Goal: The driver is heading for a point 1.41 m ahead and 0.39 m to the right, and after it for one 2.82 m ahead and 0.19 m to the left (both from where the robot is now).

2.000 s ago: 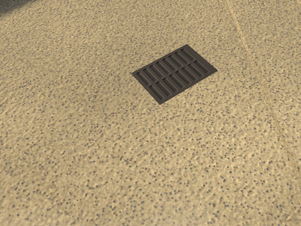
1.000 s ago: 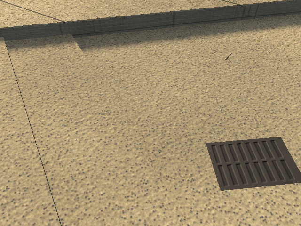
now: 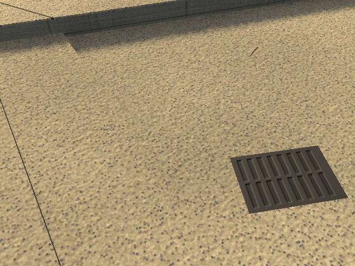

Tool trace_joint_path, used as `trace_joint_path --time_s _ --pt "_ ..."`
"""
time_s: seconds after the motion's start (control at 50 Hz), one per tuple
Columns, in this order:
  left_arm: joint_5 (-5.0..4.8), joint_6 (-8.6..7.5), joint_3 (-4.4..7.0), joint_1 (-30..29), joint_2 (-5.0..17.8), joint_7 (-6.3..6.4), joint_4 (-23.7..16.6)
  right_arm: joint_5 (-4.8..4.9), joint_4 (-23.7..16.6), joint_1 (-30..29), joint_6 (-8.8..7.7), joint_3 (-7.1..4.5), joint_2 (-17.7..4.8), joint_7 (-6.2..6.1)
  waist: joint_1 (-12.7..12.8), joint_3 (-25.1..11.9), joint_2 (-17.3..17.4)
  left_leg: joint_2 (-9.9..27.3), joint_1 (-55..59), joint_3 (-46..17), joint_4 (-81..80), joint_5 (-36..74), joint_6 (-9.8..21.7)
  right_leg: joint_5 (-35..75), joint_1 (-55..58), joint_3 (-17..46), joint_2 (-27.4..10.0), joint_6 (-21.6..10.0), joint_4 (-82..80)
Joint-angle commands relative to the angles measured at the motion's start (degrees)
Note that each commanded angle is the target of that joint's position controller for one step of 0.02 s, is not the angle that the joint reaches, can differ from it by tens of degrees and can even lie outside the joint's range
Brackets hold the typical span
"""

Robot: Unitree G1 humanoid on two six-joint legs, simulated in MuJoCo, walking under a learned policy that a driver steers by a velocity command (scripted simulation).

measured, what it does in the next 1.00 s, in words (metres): lifts its right foot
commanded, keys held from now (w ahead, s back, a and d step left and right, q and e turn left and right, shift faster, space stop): shift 0.56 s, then w+shift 0.20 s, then w+e+shift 0.24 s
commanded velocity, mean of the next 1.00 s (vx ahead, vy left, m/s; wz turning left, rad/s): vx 0.24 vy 0.00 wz -0.09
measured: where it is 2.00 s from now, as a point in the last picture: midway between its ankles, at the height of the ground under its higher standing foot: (260, 169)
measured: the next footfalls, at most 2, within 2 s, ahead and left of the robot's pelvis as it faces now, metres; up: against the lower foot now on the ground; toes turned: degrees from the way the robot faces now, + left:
right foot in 1.22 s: +0.34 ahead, -0.11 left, +0.00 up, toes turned -24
left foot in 1.64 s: +0.87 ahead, -0.22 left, -0.04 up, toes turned -31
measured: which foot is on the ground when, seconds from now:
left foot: down 0.00-1.00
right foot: down 0.00-0.76, up 0.78-1.00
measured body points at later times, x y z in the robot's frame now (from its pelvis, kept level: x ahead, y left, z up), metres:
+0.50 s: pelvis +0.00 -0.01 +0.00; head +0.02 -0.01 +0.45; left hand +0.03 +0.22 -0.15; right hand -0.03 -0.23 -0.16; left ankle -0.08 +0.15 -0.71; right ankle +0.05 -0.11 -0.74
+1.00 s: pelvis +0.09 +0.02 +0.03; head +0.10 +0.03 +0.48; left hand +0.29 +0.25 -0.08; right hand +0.01 -0.21 -0.11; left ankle -0.04 +0.13 -0.71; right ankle +0.16 -0.11 -0.65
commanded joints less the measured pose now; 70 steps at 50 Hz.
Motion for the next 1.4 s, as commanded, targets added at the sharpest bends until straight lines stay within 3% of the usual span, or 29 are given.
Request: trace_joint_path --time_s 0.02,0.56,0.58,0.6,0.62,0.64,0.66,0.68,0.7,0.72,0.74,0.76,0.78,0.8,0.82,0.84,0.88,0.96,1.08,1.14,1.18,1.2,1.22,1.24,1.26,1.3,1.34,1.38,1.4 --pt "-0.01 -0.49 0.68 2.2 4.7 0.08 -1.1 0.02 0.1 4.2 -0.17 -0.67 -4.1 -0.17 -0.1 1.4 0.5 0.5 -9.4 -0.3 -8.0 10.0 1.3 5.9 8.0 2.6 -2.4 -2.8 -4.1" --pt "-0.02 -0.73 -0.41 4.0 3.9 -0.18 2.7 0.22 3.3 5.5 0.17 -0.53 -3.5 -0.45 0.0 2.3 0.3 0.8 -8.5 -0.1 -9.4 10.2 0.6 5.9 9.1 3.4 -2.2 -2.6 -5.6" --pt "-0.25 -0.58 -0.28 6.3 4.0 -0.05 3.7 0.29 4.1 7.2 0.26 -0.54 -3.1 -0.4 0.3 -0.5 -0.4 -1.1 -7.8 2.6 -7.4 3.4 1.0 -9.6 10.6 3.3 -1.3 -3.1 -6.6" --pt "-1.25 -0.46 0.89 9.3 7.4 0.03 4.2 0.52 3.7 7.6 0.24 -0.86 -3.7 -0.29 1.2 -0.5 -3.2 -3.0 -9.7 5.1 -3.7 -3.6 2.0 -30.7 10.5 6.7 -2.4 -4.7 -9.7" --pt "-1.87 -0.85 2.01 12.2 10.9 -0.04 4.6 0.69 2.4 6.2 -0.2 -0.85 -3.4 -0.01 2.5 1.6 -8.9 -3.1 -14.2 6.6 2.3 -5.9 2.7 -45.7 9.9 16.3 -8.1 -7.7 -15.6" --pt "-1.83 -1.73 2.49 12.4 11.8 -0.1 4.0 1.08 0.5 3.6 -1.21 -0.63 -3.3 0.45 3.4 3.6 -12.6 -1.1 -15.2 5.3 9.4 -3.0 3.7 -48.1 6.6 26.4 -14.0 -10.8 -20.9" --pt "-1.09 -2.83 2.32 9.2 10.8 -0.04 2.2 1.21 -1.8 -0.1 -2.4 -0.62 -4.1 0.95 2.8 5.3 -10.5 1.0 -14.9 2.6 12.9 -0.9 5.0 -40.2 1.9 29.8 -16.3 -11.5 -23.4" --pt "-0.61 -3.84 2.15 4.9 9.9 -0.06 0.3 0.86 -2.8 -0.8 -3.57 -0.69 -4.2 1.29 0.9 4.4 -7.8 2.6 -13.4 1.2 13.7 0.2 6.3 -31.7 -0.7 27.3 -16.1 -10.5 -23.2" --pt "-0.96 -4.43 1.97 -0.3 9.1 -0.2 -2.1 0.38 -2.7 1.7 -4.5 -0.76 -4.1 1.46 -1.8 2.3 -6.8 3.6 -9.1 0.9 10.1 0.9 7.8 -25.8 -3.5 22.8 -14.5 -8.7 -22.2" --pt "-1.88 -4.45 1.84 -6.5 8.9 -0.22 -4.6 0.03 -2.0 5.3 -5.06 -0.72 -3.8 1.44 -4.8 1.3 -6.8 4.1 -1.6 1.7 0.1 3.7 8.3 -20.4 -8.5 16.0 -11.2 -6.0 -21.6" --pt "-2.41 -4.2 2.06 -11.3 9.4 -0.22 -6.4 -0.9 1.0 13.8 -5.22 -0.94 -4.0 1.3 -9.0 0.3 -7.8 0.6 9.9 7.6 -10.7 8.8 8.4 -18.4 -14.1 7.3 -5.2 -2.8 -18.7" --pt "-1.91 -4.18 2.13 -14.5 8.9 -0.11 -8.3 -1.82 4.7 22.0 -4.96 -1.54 -5.4 0.99 -11.9 2.3 -3.9 -2.7 16.6 11.5 -16.2 10.0 7.2 -19.2 -20.0 0.6 0.0 -0.7 -9.3" --pt "-3.24 -4.35 0.84 -16.9 3.7 -0.36 -11.5 -2.41 5.2 27.6 -5.36 -2.76 -10.9 0.7 -12.8 3.1 12.7 9.2 22.8 -5.5 -24.4 -0.3 9.7 -14.9 -32.2 -4.2 4.7 1.7 9.5" --pt "1.73 -2.62 0.14 -17.8 0.2 -1.14 -13.5 -5.01 2.4 20.1 -3.86 -3.06 -12.0 1.75 -9.8 7.8 31.4 23.6 12.0 -33.6 -33.9 -20.6 15.5 -15.2 -40.4 -0.5 1.0 -0.9 24.1" --pt "2.47 -2.64 0.42 -16.3 2.8 -1.77 -12.9 -4.73 -2.0 10.4 -3.76 -1.52 -6.1 1.9 -5.1 12.2 16.4 24.4 5.5 -32.9 -35.3 -18.4 15.4 -5.7 -40.6 4.5 -2.1 -1.7 31.2" --pt "2.04 -2.75 1.23 -11.6 4.7 -2.91 -10.8 -3.87 -4.6 4.8 -4.24 -1.54 -7.1 1.96 -1.0 10.2 8.6 22.2 4.2 -24.9 -34.7 -10.8 13.1 -0.4 -37.4 4.4 -3.0 -1.5 31.2" --pt "2.9 -2.61 2.38 -6.3 7.0 -5.01 -8.1 -3.24 -6.2 2.6 -5.83 -2.25 -10.3 1.69 2.1 4.8 4.7 18.1 6.4 -13.0 -35.1 0.0 10.7 3.8 -30.2 1.2 -2.9 -0.8 32.0" --pt "1.72 -0.41 2.6 -13.4 5.8 -6.57 -9.9 -3.16 -5.6 7.2 -7.07 -1.85 -8.5 2.0 -0.1 6.6 5.9 14.1 10.5 1.5 -37.4 8.1 7.5 7.2 -28.3 -5.8 -1.3 -1.4 26.8" --pt "2.45 -0.46 1.97 -24.0 5.8 -9.01 -14.4 -3.25 -5.4 10.5 -7.13 -1.77 -10.5 1.6 -2.7 9.7 6.6 14.7 19.6 12.2 -38.7 19.3 7.3 9.5 -24.2 -13.4 -1.3 -6.1 9.0" --pt "2.23 -0.38 2.0 -19.6 7.1 -8.74 -13.6 -1.91 -5.0 11.9 -6.31 -2.04 -13.7 0.84 0.1 5.9 8.7 14.5 22.9 17.6 -25.9 65.6 5.9 5.2 -14.0 -18.6 3.2 -9.3 5.8" --pt "1.73 -0.44 2.87 -3.4 10.2 -8.56 -9.3 -0.67 -6.8 7.9 -6.33 -2.72 -16.2 0.47 7.7 -1.3 13.3 16.9 14.1 16.7 -6.0 83.4 7.1 0.9 3.7 -14.9 3.2 -11.7 8.7" --pt "1.57 -1.56 4.26 8.4 12.5 -7.25 -5.5 -1.19 -9.1 2.5 -5.84 -2.82 -16.6 1.98 13.0 -4.6 10.6 14.6 8.4 15.7 10.0 76.3 9.0 -0.7 14.5 -12.4 5.1 -13.8 3.5" --pt "2.26 -1.99 5.61 10.9 15.5 -5.8 -3.5 -2.43 -11.0 0.0 -5.38 -2.55 -14.4 3.18 12.5 -2.8 2.9 8.3 -8.5 13.6 29.0 34.6 8.3 -7.7 25.4 -2.9 -0.1 -15.4 0.6" --pt "3.9 -2.08 6.66 8.4 22.1 -4.95 -4.0 -2.8 -16.0 -0.6 -6.33 -0.72 -7.6 3.75 5.9 -2.2 -7.8 0.9 -30.7 9.2 43.6 3.2 5.3 -2.2 35.3 19.3 -10.7 -20.1 1.2" --pt "3.29 -2.59 6.47 11.3 21.9 -4.33 -3.8 -1.55 -20.0 -4.6 -7.46 -0.46 -10.6 3.59 9.2 -6.2 -4.4 1.1 -40.9 -0.1 44.3 7.3 3.9 -9.0 39.9 32.1 -13.8 -25.1 -10.0" --pt "2.85 -3.48 4.93 7.5 16.0 -2.95 -4.2 -1.65 -19.8 -6.5 -8.24 -0.81 -14.6 3.75 5.3 0.6 2.5 6.5 -38.2 -2.7 35.6 12.8 2.9 -10.9 27.9 27.8 -12.6 -21.5 -16.6" --pt "1.73 -4.67 3.65 4.9 14.0 -2.07 -5.4 -4.02 -19.3 -5.1 -6.04 -0.57 -14.3 4.59 1.4 2.6 5.0 8.6 -31.9 -2.9 29.3 12.7 0.5 -5.3 17.6 21.4 -8.3 -19.9 -18.0" --pt "0.12 -6.1 2.8 4.9 13.0 -2.3 -5.6 -4.77 -21.3 -8.7 -4.31 0.09 -13.1 5.68 0.1 5.7 5.0 9.7 -28.0 -0.9 20.6 13.1 -1.2 -0.8 8.4 16.3 -5.4 -18.6 -20.5" --pt "-0.09 -6.89 2.78 5.5 13.3 -2.55 -5.5 -4.77 -22.9 -12.4 -4.01 0.66 -12.1 6.12 0.7 7.4 3.9 9.1 -27.2 1.1 16.0 16.6 -1.5 4.9 5.3 13.5 -3.6 -18.1 -21.2"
